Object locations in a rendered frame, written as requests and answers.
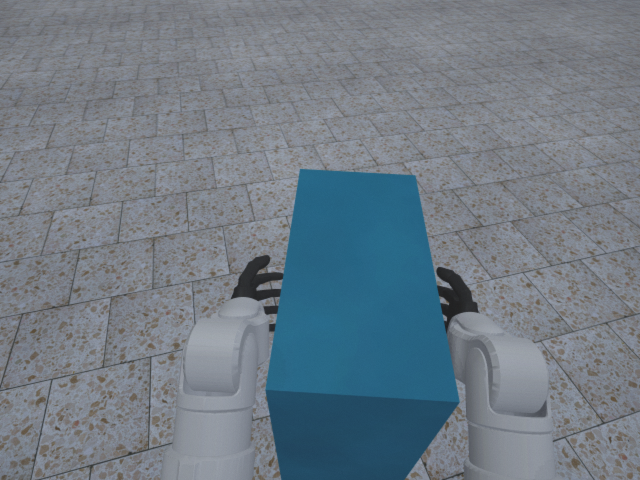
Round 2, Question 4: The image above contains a left robot hand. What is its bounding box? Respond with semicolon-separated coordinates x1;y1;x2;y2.
230;255;283;332

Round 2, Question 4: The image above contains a right robot hand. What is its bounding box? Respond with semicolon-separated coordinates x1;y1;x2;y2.
436;267;478;334

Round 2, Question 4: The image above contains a carton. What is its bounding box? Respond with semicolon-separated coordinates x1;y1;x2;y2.
265;169;460;480

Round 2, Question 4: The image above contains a robot left forearm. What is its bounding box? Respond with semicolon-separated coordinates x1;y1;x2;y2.
160;297;269;480

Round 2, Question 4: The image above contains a robot right forearm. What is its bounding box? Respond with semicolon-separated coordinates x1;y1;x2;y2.
447;312;564;480

